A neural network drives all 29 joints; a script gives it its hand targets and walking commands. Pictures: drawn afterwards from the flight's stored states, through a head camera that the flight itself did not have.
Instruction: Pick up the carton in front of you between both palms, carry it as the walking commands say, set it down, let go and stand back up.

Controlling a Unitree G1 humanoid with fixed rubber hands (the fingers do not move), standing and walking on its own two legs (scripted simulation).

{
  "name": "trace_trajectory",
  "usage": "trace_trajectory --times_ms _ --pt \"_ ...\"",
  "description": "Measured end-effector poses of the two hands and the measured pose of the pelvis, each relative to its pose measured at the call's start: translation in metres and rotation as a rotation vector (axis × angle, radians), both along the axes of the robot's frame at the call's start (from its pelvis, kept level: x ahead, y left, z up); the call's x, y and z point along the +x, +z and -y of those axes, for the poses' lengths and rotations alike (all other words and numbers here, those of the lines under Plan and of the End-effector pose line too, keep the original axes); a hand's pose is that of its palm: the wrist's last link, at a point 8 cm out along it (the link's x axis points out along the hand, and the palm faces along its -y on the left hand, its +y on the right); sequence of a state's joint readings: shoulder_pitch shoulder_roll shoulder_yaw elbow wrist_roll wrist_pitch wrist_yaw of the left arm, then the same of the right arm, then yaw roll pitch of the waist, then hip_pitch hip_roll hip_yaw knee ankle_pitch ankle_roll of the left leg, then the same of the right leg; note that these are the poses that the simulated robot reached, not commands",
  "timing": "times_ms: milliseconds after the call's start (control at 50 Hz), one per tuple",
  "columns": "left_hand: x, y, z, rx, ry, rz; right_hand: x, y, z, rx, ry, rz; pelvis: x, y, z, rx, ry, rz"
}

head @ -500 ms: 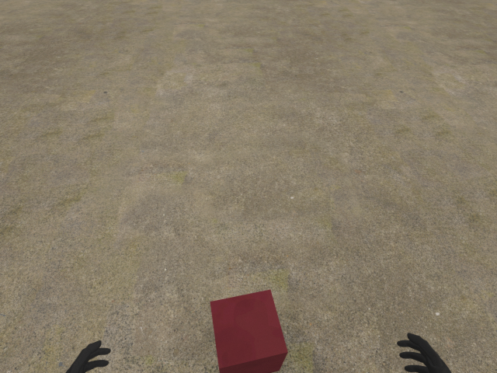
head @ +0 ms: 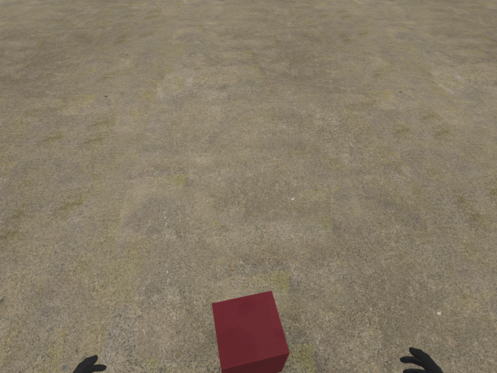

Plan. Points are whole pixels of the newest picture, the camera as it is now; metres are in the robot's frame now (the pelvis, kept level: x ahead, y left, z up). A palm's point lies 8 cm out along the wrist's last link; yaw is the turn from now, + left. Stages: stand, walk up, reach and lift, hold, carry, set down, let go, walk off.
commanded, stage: stand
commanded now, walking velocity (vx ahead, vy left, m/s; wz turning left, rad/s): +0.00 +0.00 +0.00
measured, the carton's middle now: (248, 338) +0.37 -0.01 -0.65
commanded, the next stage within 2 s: none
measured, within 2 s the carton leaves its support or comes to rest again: neither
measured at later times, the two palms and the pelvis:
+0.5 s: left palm out of the picture +0.08 +0.30 -0.10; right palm out of the picture +0.08 -0.31 -0.09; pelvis -0.02 +0.00 +0.00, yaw +0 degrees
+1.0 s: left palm out of the picture +0.08 +0.30 -0.10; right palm out of the picture +0.07 -0.32 -0.10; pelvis -0.02 -0.01 +0.01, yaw +0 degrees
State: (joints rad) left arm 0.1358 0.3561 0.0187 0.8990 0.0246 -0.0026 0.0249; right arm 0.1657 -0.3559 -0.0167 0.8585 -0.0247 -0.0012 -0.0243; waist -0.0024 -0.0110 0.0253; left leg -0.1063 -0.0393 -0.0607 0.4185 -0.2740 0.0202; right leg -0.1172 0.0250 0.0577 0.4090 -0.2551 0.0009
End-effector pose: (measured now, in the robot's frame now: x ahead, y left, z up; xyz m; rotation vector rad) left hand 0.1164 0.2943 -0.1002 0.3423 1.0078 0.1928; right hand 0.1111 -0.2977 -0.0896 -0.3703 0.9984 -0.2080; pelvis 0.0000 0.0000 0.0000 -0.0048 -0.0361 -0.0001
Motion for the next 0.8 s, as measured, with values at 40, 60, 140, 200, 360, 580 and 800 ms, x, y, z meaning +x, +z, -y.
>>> trace_trajectory --times_ms 40,60,140,200,360,580,800 --pt "-0.003 0.0 0.0 0.001 0.002 -0.007 -0.003 0.0 0.001 -0.002 -0.002 -0.007 -0.002 0.001 0.0 0.0 0.0 0.002" --pt "-0.005 0.0 -0.001 0.001 0.003 -0.01 -0.005 0.0 0.002 -0.002 -0.003 -0.01 -0.002 0.001 0.0 0.0 0.0 0.004" --pt "-0.011 0.0 -0.002 0.002 0.006 -0.022 -0.012 -0.001 0.004 -0.004 -0.008 -0.024 -0.006 0.002 0.001 0.0 -0.001 0.007" --pt "-0.016 0.0 -0.002 0.004 0.009 -0.031 -0.017 -0.001 0.006 -0.005 -0.011 -0.033 -0.008 0.002 0.001 0.0 -0.001 0.009" --pt "-0.027 -0.001 -0.005 0.009 0.014 -0.055 -0.028 -0.003 0.01 -0.004 -0.019 -0.058 -0.014 0.004 0.002 0.001 -0.002 0.012" --pt "-0.037 -0.001 -0.006 0.014 0.017 -0.08 -0.038 -0.006 0.014 -0.003 -0.028 -0.085 -0.018 0.004 0.004 0.001 -0.003 0.012" --pt "-0.039 -0.001 -0.007 0.019 0.019 -0.092 -0.042 -0.007 0.017 -0.002 -0.034 -0.101 -0.02 0.005 0.005 0.002 -0.003 0.011"
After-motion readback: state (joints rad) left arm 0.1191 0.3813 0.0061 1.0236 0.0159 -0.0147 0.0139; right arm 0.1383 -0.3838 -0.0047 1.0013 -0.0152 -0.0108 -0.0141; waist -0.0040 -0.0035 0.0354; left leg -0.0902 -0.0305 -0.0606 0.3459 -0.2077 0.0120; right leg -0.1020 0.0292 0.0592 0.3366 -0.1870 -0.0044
